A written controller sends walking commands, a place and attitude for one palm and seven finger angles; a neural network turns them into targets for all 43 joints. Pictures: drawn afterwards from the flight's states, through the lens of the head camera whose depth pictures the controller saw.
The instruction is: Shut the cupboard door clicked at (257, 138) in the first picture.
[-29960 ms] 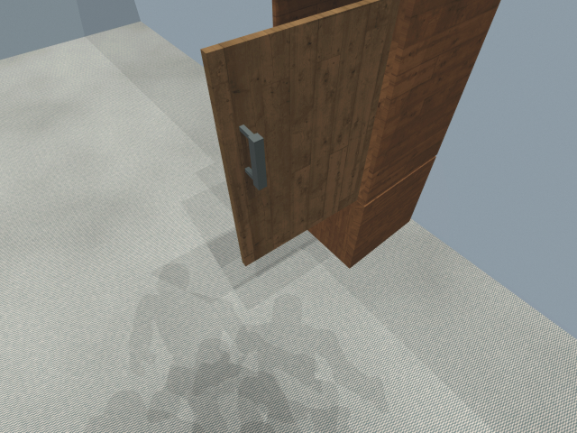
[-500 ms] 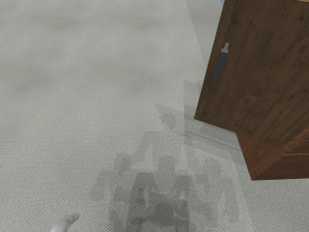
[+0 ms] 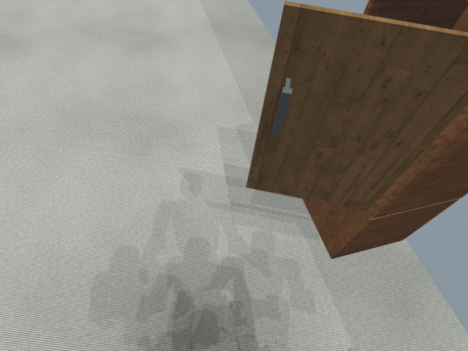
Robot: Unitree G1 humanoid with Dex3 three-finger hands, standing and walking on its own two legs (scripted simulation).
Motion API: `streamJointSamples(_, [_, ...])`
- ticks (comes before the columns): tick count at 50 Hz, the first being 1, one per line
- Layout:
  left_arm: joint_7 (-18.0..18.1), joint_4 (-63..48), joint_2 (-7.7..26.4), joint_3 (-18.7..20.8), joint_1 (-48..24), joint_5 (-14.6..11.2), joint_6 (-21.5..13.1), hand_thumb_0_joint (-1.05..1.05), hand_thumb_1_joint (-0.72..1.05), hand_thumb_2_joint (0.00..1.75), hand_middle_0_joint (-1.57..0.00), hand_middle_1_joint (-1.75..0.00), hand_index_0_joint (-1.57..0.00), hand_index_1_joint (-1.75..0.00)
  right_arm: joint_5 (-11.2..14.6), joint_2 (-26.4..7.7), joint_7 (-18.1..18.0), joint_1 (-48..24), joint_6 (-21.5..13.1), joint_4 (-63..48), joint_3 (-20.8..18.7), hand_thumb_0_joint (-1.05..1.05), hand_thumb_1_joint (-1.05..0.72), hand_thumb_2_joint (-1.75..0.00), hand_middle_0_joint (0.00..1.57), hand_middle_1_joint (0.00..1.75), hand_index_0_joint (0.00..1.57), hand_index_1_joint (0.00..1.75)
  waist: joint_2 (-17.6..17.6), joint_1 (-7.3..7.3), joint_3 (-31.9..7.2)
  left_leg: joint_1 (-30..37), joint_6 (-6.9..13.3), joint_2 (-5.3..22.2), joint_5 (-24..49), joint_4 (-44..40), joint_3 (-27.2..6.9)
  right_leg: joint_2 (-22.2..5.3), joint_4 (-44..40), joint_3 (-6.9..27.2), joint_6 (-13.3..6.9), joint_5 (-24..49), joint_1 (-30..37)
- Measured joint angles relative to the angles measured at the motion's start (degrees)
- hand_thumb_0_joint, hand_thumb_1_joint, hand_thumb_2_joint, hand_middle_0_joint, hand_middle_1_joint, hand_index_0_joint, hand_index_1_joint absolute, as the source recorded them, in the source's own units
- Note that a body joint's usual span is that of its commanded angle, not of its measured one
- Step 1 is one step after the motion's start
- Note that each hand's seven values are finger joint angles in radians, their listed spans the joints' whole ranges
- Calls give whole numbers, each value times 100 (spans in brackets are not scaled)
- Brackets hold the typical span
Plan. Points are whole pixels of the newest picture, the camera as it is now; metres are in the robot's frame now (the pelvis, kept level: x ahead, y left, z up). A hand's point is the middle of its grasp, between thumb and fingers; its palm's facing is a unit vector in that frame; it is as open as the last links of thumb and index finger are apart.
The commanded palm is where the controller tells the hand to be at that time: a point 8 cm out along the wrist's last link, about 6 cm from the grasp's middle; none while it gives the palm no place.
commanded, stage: turn to face it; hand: left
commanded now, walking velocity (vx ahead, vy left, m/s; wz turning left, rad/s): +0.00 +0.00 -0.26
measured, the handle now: (281, 106) +0.62 -0.06 +0.05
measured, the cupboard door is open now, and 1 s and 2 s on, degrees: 64 64 64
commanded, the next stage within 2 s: take the last steps up to it in 0.10 s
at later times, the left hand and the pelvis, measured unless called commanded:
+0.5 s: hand out of the picture +0.12 +0.14 -0.17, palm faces -0.12 -0.97 -0.19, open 7.4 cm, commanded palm none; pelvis +0.04 -0.04 +0.00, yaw -7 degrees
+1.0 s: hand (214, 280) +0.28 +0.05 -0.18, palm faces -0.26 -0.94 -0.22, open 7.4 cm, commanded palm none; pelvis +0.13 -0.11 -0.01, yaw -14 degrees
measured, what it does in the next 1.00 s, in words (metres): walks ahead: right foot, then left foot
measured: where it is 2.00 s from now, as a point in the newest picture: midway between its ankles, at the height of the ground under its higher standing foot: outside the picture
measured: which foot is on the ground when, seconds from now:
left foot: down 0.00-0.28, up 0.30-0.56, down 0.58-0.98, up 1.00-1.00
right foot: up 0.00-0.26, down 0.28-0.58, up 0.60-0.96, down 0.98-1.00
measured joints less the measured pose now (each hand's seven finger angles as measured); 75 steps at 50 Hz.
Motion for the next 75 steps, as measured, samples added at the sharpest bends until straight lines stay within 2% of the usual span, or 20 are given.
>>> streamJointSamples(5, [-27, -9, 27, 36, -118, -6, 21, 1, 90, 90, -20, -30, -20, -30, -5, 71, -31, 214, -2, 194, 6, 0, -91, -90, 20, 30, 20, 30, 110, -22, 47, 308, -34, 147, 172, -433, 198, -242, 87, -226, 100, 239, -34])
streamJointSamples(12, [-22, 36, -120, -49, -273, 3, -18, 1, 91, 90, -20, -30, -19, -30, 0, -12, 22, 461, 82, 549, -133, 0, -90, -90, 20, 30, 20, 30, 373, -179, 42, 352, -195, 352, -29, -202, 442, -332, -1850, -486, -19, 751, 743])
streamJointSamples(14, [-35, 0, -124, -84, -217, 19, -106, 1, 91, 90, -20, -30, -20, -30, 42, -42, 46, 591, 123, 625, -177, 0, -90, -90, 20, 30, 20, 30, 335, -187, -59, 237, -291, 355, -238, 143, 524, -366, -2755, -464, -149, 1181, 1152])
streamJointSamples(17, [-4, 81, -336, -136, -180, 35, -203, 1, 90, 90, -20, -30, -20, -30, 65, -211, 30, 579, 288, 803, -254, 0, -91, -90, 20, 30, 20, 30, 590, -209, -90, -317, -369, 263, -1275, 1559, 40, -233, -2693, -499, -230, 970, 1175])
streamJointSamples(21, [50, 174, -459, -165, 43, 28, -252, 1, 90, 90, -20, -30, -20, -30, 43, -249, 63, 510, 283, 833, -275, 1, -91, -90, 20, 30, 20, 30, 516, -201, -146, -882, -463, 122, -1045, 2613, -47, -204, -3111, -435, -266, 1132, 1458])
streamJointSamples(25, [39, 331, -447, -174, 213, 51, -262, 1, 90, 90, -21, -30, -20, -30, 33, -164, 98, 420, 181, 701, -265, 0, -91, -90, 20, 30, 20, 30, 334, -194, -189, -891, -493, 130, -762, 1903, 69, -159, -3303, -411, -274, 1118, 1632])
streamJointSamples(29, [-1, 452, -380, -128, 376, 15, -226, 1, 90, 90, -21, -30, -20, -30, 19, -78, 65, 367, -26, 583, -194, 0, -91, -90, 20, 30, 20, 30, 165, -130, -214, -318, -406, 86, -100, 289, 158, -65, -2902, -335, -224, 769, 1598])
streamJointSamples(32, [-37, 551, -274, -88, 428, 27, -104, 1, 90, 90, -21, -30, -20, -30, -60, 29, 4, 322, -198, 556, -98, 0, -91, -90, 20, 30, 20, 30, -35, -138, -210, -252, 2, 133, -141, 442, 350, -49, -1023, -224, -269, 81, 871])
streamJointSamples(34, [-80, 595, -212, -68, 375, 67, -61, 1, 90, 90, -20, -30, -20, -30, -65, 87, -39, 402, -253, 530, -46, 0, -91, -90, 20, 30, 20, 30, -61, -176, -193, -54, 33, 203, -149, 259, 415, -79, 119, -274, -228, 212, 344])
streamJointSamples(37, [-129, 532, -142, -16, 227, 70, -54, 1, 91, 90, -20, -30, -20, -30, -59, 155, -71, 563, -282, 618, -6, 0, -91, -90, 20, 30, 20, 30, -50, -157, -137, 327, -66, 306, 20, -254, 488, -238, 787, -299, -115, 737, -228])
streamJointSamples(40, [-140, 424, -110, 10, 61, 52, -54, 1, 91, 90, -20, -30, -20, -30, -45, 198, -66, 719, -264, 761, -13, 0, -91, -90, 20, 30, 20, 30, 4, -149, -79, 636, -151, 416, 135, -662, 548, -424, 585, -287, -22, 1128, -544])
streamJointSamples(45, [-50, 293, -156, -47, -256, 26, -98, 1, 91, 90, -20, -30, -19, -30, -27, 220, -17, 843, -113, 974, -88, 0, -90, -90, 20, 30, 20, 30, 143, -243, 111, 859, -355, 577, 55, -758, 560, -603, -984, -400, 19, 1420, -370])
streamJointSamples(49, [15, 197, -191, -138, -305, 49, -279, 1, 91, 90, -20, -30, -19, -30, 38, 221, 39, 951, 26, 1072, -197, 0, -90, -90, 20, 30, 20, 30, 128, -284, 156, 780, -563, 595, -429, -102, 574, -638, -2489, -522, -40, 2331, 335])
streamJointSamples(53, [142, 269, -520, -238, -447, 51, -417, 1, 91, 90, -20, -30, -20, -30, 149, -43, 15, 618, 243, 1058, -318, 0, -91, -90, 20, 30, 20, 30, 499, -294, 340, -12, -407, 200, -1627, 1795, -210, -600, -2204, -587, -48, 1366, 325])
streamJointSamples(58, [246, 217, -706, -265, -495, 48, -327, 1, 90, 90, -21, -30, -20, -30, 143, -160, 42, 153, 302, 841, -334, 0, -91, -90, 20, 30, 20, 30, 471, -200, 366, -767, -450, -300, -1327, 3050, -349, -696, -2596, -581, -33, 1622, 488])
streamJointSamples(62, [254, 163, -626, -220, -435, 85, -290, 1, 90, 90, -21, -30, -20, -30, 132, -129, 100, -110, 277, 623, -317, 0, -91, -90, 20, 30, 20, 30, 291, -74, 216, -760, -454, -358, -1091, 2356, -320, -773, -2814, -610, 16, 1764, 535])
streamJointSamples(66, [236, 149, -423, -159, -291, 78, -241, 1, 90, 90, -21, -30, -20, -30, 131, -64, 132, -222, 143, 427, -266, 0, -91, -90, 20, 30, 20, 30, 89, 9, 43, -137, -390, -298, -267, 587, -289, -819, -2644, -612, 139, 1722, 439])
streamJointSamples(69, [250, 202, -243, -102, -186, 28, -92, 1, 90, 90, -21, -30, -20, -30, 61, 43, 115, -202, 75, 380, -200, 0, -91, -90, 20, 30, 20, 30, -71, 35, -29, 7, 44, -330, -216, 321, -253, -708, -1864, -381, 66, 759, 202])
streamJointSamples(72, [246, 329, -112, -60, -56, 19, 0, 1, 90, 90, -21, -30, -20, -30, 24, 176, 29, -162, 65, 405, -96, 0, -91, -90, 20, 30, 20, 30, -149, 82, -48, 207, 141, -360, -70, -7, -214, -428, -804, -63, 7, 399, 41])
streamJointSamples(75, [232, 449, -77, -78, 103, 0, -33, 1, 90, 90, -20, -30, -20, -30, 44, 243, -12, -125, 25, 488, -32, 0, -91, -90, 20, 30, 20, 30, -105, 130, -52, 397, 176, -388, 170, -403, -192, -330, -635, -69, 21, 426, 220])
